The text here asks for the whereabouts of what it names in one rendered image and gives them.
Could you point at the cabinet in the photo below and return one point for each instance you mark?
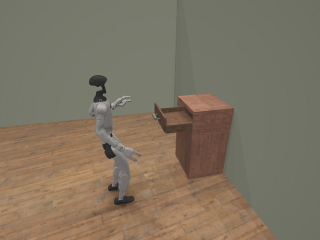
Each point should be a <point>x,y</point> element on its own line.
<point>202,150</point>

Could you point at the handle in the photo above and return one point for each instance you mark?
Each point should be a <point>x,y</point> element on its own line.
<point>154,116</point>

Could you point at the robot left shin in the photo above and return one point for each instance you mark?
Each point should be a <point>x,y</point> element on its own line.
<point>115,174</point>

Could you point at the robot left upper arm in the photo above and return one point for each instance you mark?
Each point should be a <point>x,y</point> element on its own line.
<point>91,111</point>

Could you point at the robot right forearm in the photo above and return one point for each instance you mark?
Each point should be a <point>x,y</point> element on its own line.
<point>108,139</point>

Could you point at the drawer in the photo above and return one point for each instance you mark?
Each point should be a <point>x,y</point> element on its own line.
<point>174,119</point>

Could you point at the robot left hand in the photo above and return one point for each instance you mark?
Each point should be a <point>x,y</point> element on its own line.
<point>121,103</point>

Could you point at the right robot thigh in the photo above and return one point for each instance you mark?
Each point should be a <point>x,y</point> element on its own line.
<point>120,160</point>

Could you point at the robot right hand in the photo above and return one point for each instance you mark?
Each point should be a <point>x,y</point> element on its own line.
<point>128,152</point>

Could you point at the robot right upper arm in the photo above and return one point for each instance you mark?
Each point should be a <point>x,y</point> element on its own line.
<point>101,111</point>

